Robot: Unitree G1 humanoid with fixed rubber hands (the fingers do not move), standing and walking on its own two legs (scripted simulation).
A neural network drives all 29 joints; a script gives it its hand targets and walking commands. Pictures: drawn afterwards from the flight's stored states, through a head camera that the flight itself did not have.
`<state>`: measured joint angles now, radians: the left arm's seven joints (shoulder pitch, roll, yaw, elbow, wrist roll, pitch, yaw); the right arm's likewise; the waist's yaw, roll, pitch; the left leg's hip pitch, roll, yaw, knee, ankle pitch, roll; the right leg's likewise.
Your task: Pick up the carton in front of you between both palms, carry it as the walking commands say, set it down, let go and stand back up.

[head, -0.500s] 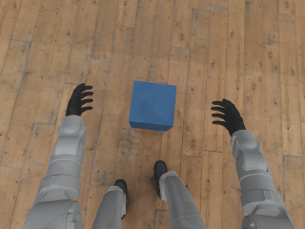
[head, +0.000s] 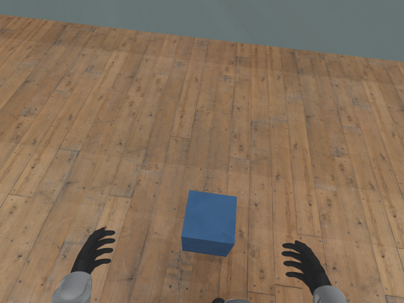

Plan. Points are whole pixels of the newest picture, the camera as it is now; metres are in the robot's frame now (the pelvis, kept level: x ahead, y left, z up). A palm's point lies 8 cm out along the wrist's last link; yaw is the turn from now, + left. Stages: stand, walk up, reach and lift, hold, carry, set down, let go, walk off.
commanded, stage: let go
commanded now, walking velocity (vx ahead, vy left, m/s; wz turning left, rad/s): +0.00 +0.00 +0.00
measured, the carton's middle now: (208, 224) +0.45 -0.08 -0.65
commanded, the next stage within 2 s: stand in 0.52 s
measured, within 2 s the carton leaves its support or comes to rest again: neither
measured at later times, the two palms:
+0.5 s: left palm (67, 286) +0.17 +0.24 -0.07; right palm (315, 276) +0.17 -0.23 -0.06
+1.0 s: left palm out of the picture +0.14 +0.28 -0.08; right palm (337, 283) +0.16 -0.29 -0.10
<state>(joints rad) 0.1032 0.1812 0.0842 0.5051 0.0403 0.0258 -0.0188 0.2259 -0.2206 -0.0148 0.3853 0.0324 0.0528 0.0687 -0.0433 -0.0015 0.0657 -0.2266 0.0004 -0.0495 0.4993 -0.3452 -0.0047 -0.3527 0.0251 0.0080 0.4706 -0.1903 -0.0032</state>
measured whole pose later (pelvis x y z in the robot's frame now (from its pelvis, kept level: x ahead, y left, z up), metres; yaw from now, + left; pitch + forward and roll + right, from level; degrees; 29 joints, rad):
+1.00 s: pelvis +0.02 -0.01 +0.00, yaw +2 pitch +0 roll +0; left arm 0.17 0.32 0.04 0.78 0.04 0.00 0.02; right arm 0.21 -0.36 -0.03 0.72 -0.04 0.01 -0.02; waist 0.01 0.06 0.01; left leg -0.11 0.00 -0.08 0.49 -0.38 -0.02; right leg -0.26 0.02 -0.02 0.54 -0.28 -0.03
